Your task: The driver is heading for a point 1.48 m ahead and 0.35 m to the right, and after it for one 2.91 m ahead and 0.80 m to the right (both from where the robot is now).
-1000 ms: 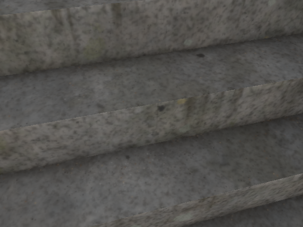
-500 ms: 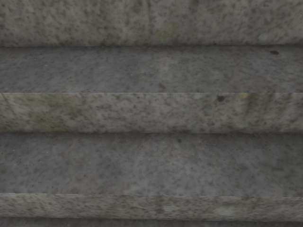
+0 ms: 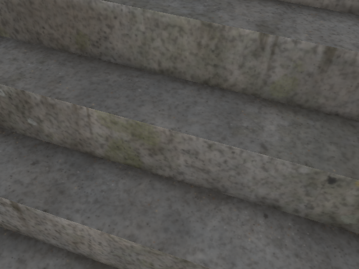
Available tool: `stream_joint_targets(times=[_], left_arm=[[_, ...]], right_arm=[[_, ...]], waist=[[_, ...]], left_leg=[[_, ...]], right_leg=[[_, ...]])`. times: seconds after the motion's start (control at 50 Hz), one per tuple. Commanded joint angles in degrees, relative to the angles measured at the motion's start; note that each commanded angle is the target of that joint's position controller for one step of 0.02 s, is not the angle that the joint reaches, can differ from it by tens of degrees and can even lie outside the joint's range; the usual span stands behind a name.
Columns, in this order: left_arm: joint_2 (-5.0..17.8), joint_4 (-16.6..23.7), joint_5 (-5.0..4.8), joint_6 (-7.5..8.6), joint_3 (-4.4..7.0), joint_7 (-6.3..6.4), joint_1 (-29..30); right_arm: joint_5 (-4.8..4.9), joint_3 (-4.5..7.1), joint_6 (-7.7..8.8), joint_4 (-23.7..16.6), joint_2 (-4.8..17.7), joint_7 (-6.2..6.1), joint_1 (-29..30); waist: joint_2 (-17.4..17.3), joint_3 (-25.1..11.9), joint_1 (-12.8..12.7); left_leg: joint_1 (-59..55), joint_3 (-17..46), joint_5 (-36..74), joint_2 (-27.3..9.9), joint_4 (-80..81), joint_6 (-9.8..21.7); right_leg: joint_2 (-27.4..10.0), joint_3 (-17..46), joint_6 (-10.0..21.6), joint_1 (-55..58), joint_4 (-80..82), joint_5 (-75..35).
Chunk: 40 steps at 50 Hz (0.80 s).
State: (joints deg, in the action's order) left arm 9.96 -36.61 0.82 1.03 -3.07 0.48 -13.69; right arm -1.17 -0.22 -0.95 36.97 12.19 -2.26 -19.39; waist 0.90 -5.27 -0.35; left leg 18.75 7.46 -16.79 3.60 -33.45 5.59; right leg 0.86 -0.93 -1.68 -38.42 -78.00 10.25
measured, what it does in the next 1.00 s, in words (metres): climbs: right foot, then left foot 0.21 m higher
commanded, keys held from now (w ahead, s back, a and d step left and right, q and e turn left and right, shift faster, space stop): w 1.00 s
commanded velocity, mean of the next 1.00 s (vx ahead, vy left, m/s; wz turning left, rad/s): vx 0.47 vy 0.00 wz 0.12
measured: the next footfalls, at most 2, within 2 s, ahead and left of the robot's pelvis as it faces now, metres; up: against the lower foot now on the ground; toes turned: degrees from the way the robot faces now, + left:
right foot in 0.08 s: +0.03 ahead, -0.13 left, +0.00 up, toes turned +1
left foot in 0.48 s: +0.34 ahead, +0.14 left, +0.20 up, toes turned +12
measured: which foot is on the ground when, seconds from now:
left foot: down 0.00-0.10, up 0.12-0.46, down 0.48-1.00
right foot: up 0.00-0.06, down 0.08-0.50, up 0.52-1.00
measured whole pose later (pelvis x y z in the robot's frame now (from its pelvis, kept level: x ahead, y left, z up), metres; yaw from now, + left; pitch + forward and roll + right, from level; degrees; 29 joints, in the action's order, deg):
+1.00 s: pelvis +0.37 +0.01 +0.23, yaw +3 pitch +4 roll -3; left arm -0.3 -40.2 -0.1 1.1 -10.4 -1.7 3.0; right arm -0.5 -2.7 1.4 62.9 4.4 -1.7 -29.2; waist -0.8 -6.6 4.1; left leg 4.1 -7.7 -10.2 -6.6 -10.2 -0.9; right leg -5.7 -5.2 4.9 -72.2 -111.3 17.0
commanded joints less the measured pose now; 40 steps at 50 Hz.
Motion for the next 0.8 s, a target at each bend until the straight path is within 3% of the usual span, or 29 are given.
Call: stream_joint_targets(times=[0.02, 0.06, 0.08, 0.1, 0.12, 0.14, 0.16, 0.18, 0.2, 0.24, 0.28, 0.34, 0.36, 0.4, 0.42, 0.44, 0.46, 0.48, 0.5, 0.52, 0.54, 0.56, 0.58, 0.6, 0.62, 0.66, 0.72, 0.76, 0.8], left_arm=[[6.64, 2.65, -1.75, -0.48, 2.71, 1.51, -0.49], [7.07, -0.19, -2.28, -1.13, 4.03, 2.78, -7.08], [7.12, -1.36, -1.22, -1.25, 4.65, 2.76, -6.75], [8.70, -4.02, 0.66, 0.06, 5.24, 2.15, -14.80], [9.33, -7.38, 2.27, 0.43, 5.29, 1.16, -21.49], [9.55, -5.67, 3.71, 0.70, 5.12, 0.86, -19.59], [12.31, -5.15, 3.07, 1.23, 6.58, 1.08, -20.98], [10.20, -5.00, 1.20, 1.11, 6.41, 1.66, -16.88], [7.83, -6.02, 1.02, 0.45, 5.88, 1.85, -16.21], [0.72, -9.89, 1.74, 1.78, 3.93, 1.83, -18.90], [-1.01, -12.17, 1.57, 2.47, 3.25, 1.82, -17.94], [2.06, -15.02, 0.20, 2.83, 3.07, 2.47, -16.17], [2.71, -15.63, -1.05, 3.05, 2.94, 2.84, -14.69], [3.92, -19.25, -2.87, 2.27, 3.21, 3.08, -24.20], [8.66, -19.87, -5.09, 1.48, 4.59, 3.31, -25.57], [6.94, -23.43, -3.23, 1.88, 3.57, 2.77, -32.25], [12.24, -23.68, -0.95, 3.41, 4.44, 1.86, -32.46], [19.16, -22.69, -1.10, 3.36, 6.11, 2.26, -26.74], [21.28, -20.74, -0.78, 3.75, 7.26, 2.80, -19.64], [14.04, -18.91, -0.90, 5.26, 6.10, 1.58, -20.00], [8.66, -19.14, -0.73, 7.07, 5.43, -0.84, -11.86], [4.04, -15.89, -0.89, 8.00, 5.34, -3.29, -5.17], [-1.63, -7.90, -0.49, 7.38, 3.56, -4.04, 5.78], [-6.27, -2.54, 0.23, 6.97, 1.60, -4.29, 11.19], [-9.34, 0.25, 1.44, 6.82, -0.27, -4.66, 9.92], [-11.09, -0.98, -1.06, 6.16, -2.44, -4.61, 1.86], [-9.85, -1.85, -3.73, 3.17, -3.56, -2.63, 1.35], [-7.93, -0.56, -2.93, 2.00, -4.01, -1.37, 4.59], [-4.46, 1.52, -1.41, 1.47, -3.92, 0.26, 12.87]], right_arm=[[-1.30, 1.58, 1.93, -5.86, 7.56, 0.80, 9.59], [-0.20, 1.10, 2.75, -4.33, 5.46, 1.70, 7.43], [-0.04, 0.79, 2.83, -3.59, 3.62, 1.95, 6.64], [0.59, -0.26, 4.04, -5.64, -0.02, 2.34, 9.13], [0.39, -1.49, 6.23, -7.13, -3.65, 2.84, 14.83], [0.99, -0.22, 7.47, -2.93, -2.75, 4.12, 3.28], [2.51, -0.15, 7.76, -1.11, 0.14, 4.37, -1.96], [3.77, -0.32, 7.34, -3.69, 0.84, 4.19, 6.24], [3.18, -2.28, 7.15, -7.96, -3.04, 4.05, 16.35], [2.13, -3.30, 7.81, -9.99, -4.07, 4.14, 21.12], [3.44, -4.28, 7.45, -9.59, -6.26, 4.94, 19.45], [2.24, -6.91, 5.57, -13.67, -9.38, 5.41, 27.13], [2.17, -7.32, 5.48, -15.52, -8.40, 5.28, 29.12], [2.42, -8.03, 5.45, -18.29, -8.12, 5.50, 38.63], [3.01, -9.87, 5.77, -20.99, -9.90, 5.87, 43.84], [3.74, -8.62, 5.78, -19.71, -10.01, 5.34, 44.94], [3.47, -6.42, 6.24, -18.16, -7.24, 4.89, 33.38], [2.03, -2.61, 5.32, -14.65, 1.11, 4.27, 19.11], [0.85, 0.39, 4.63, -10.24, 8.12, 4.41, 8.07], [-1.22, 3.15, 3.73, -2.86, 13.67, 3.22, -6.88], [-2.60, 4.65, 1.83, 3.99, 17.89, 1.31, -15.05], [-1.86, 3.86, 2.10, 6.79, 13.10, 0.55, -12.37], [0.43, 2.51, 2.73, 10.77, 9.10, 0.49, -7.03], [0.62, 1.17, 3.70, 14.27, 2.65, 1.22, -2.08], [-0.46, -1.05, 4.72, 16.56, -4.38, 2.92, 2.29], [-1.73, -2.44, 4.83, 17.98, -9.54, 4.90, 7.64], [-2.90, -3.47, 5.29, 21.20, -6.93, 5.76, 5.84], [-1.59, -4.11, 5.49, 21.12, -4.29, 6.08, 8.18], [-1.16, -4.75, 5.28, 21.42, -2.98, 5.61, 5.00]], waist=[[-14.93, 2.33, -4.01], [-15.82, 4.45, -4.05], [-12.59, 6.70, -3.35], [-2.53, 4.45, -6.09], [9.07, 1.42, -8.16], [6.69, -0.40, -2.00], [9.31, -3.94, -1.78], [7.70, 5.41, -3.13], [4.24, 11.19, -3.51], [-0.21, 17.06, -3.38], [-0.56, 17.37, -0.81], [0.11, 15.94, -0.02], [0.72, 16.35, 1.18], [1.01, 10.34, -3.83], [2.16, 8.28, -4.59], [3.92, 0.88, -5.98], [17.13, -7.82, 0.05], [23.72, -15.21, 9.50], [21.64, -20.48, 14.97], [0.92, -29.24, 15.86], [-16.85, -32.87, 16.68], [-10.44, -27.84, 14.50], [-7.97, -13.82, 9.61], [-3.00, -2.92, 5.17], [2.03, 2.24, -0.56], [1.35, 6.33, -6.87], [-3.97, 9.57, -8.97], [-4.59, 11.11, -10.14], [-6.86, 10.49, -6.35]], left_leg=[[9.07, 14.36, -6.79, -12.53, 18.46, 12.12], [5.10, 14.22, -4.70, -11.91, 12.63, 11.44], [5.57, 10.67, 4.24, -8.00, 3.28, 9.19], [13.49, 5.29, 10.91, -2.45, -16.34, 4.98], [30.11, 2.27, -3.84, 3.90, -40.36, 0.82], [40.79, 5.86, -10.77, 7.05, -62.96, -3.16], [45.26, 8.35, -8.56, 4.03, -72.16, -5.13], [56.68, 6.01, -7.12, 2.08, -86.57, -6.52], [64.08, 7.35, -3.38, 0.99, -93.22, -5.95], [73.53, 5.97, -1.70, 0.45, -103.51, -5.11], [73.55, 6.18, -0.96, -1.32, -105.65, -3.51], [67.57, -2.57, 3.06, -4.91, -97.25, -4.10], [63.14, -5.14, 3.96, -7.56, -86.26, -3.99], [50.97, -16.59, 10.27, -11.57, -68.97, -4.42], [32.65, -23.18, 1.09, -10.43, -47.06, -2.12], [14.41, -30.81, -3.61, -2.43, -47.31, -0.98], [4.10, -27.27, -7.60, 1.28, -46.70, 1.31], [3.67, -19.98, -12.27, 1.00, -36.12, 3.56], [-5.67, -7.19, -12.22, -0.79, -28.10, 5.60], [-27.09, 27.34, -25.20, -14.59, -12.26, 14.06], [-32.34, 53.29, -28.05, -23.36, 16.39, 16.35], [-24.52, 57.06, -29.04, -26.30, 18.06, 12.58], [-13.88, 46.68, -30.28, -25.20, 15.59, 7.98], [-3.75, 33.35, -25.85, -22.73, 10.61, 5.86], [4.10, 20.70, -14.99, -19.69, 8.29, 2.51], [10.49, 1.94, -0.49, -16.01, 7.69, -0.58], [14.25, -6.28, 3.27, -17.70, 13.99, -0.24], [21.92, -12.16, -0.09, -14.97, 16.70, -1.36], [25.97, -15.56, 3.34, -12.85, 20.77, 0.70]], right_leg=[[0.43, -4.20, 2.33, 16.40, 22.24, 8.74], [-0.98, -3.49, 4.56, 21.65, 43.31, 6.95], [-1.50, -2.64, 5.87, 24.78, 54.36, 2.95], [-7.16, 7.31, 8.91, 36.09, 60.45, -4.57], [-14.61, 18.18, 11.11, 49.67, 58.35, -31.83], [-21.92, 24.18, 17.54, 54.97, 50.58, -52.74], [-27.01, 37.66, 25.32, 52.52, 58.05, -18.01], [-24.09, 31.42, 25.19, 50.33, 62.66, 4.38], [-21.15, 29.75, 21.42, 46.03, 64.04, 15.03], [-18.18, 22.81, 18.18, 44.11, 64.98, 9.54], [-16.94, 14.53, 14.82, 38.54, 65.25, 0.04], [-14.13, 5.78, 11.52, 24.43, 70.68, -2.19], [-12.25, 2.65, 10.45, 20.83, 72.96, -4.77], [-13.54, 4.83, 11.89, 21.81, 80.72, -10.95], [-13.66, 1.03, 10.76, 18.45, 87.71, -28.16], [-11.63, -0.87, 10.18, 19.06, 78.71, -66.17], [-15.09, -0.77, 12.40, 27.73, 69.36, -105.30], [-16.07, -0.34, 12.93, 41.67, 58.30, -114.72], [-16.23, 2.20, 12.62, 41.74, 46.64, -110.62], [-10.21, 6.44, 11.43, 18.05, 24.99, -92.48], [2.89, 11.04, 10.60, 7.65, -2.37, -15.26], [5.71, 20.61, 9.59, -3.91, -34.96, -7.69], [3.65, 18.01, 11.06, -15.32, -47.25, -6.46], [3.02, 15.57, 12.70, -22.91, -54.56, -5.51], [1.85, 15.19, 14.43, -25.46, -59.72, -7.36], [0.52, 15.53, 14.82, -29.24, -59.39, -7.68], [2.04, 12.28, 12.17, -39.74, -74.00, -8.29], [1.87, 9.13, 9.83, -39.03, -66.28, -13.79], [1.26, 2.59, 7.38, -32.80, -51.03, -19.26]])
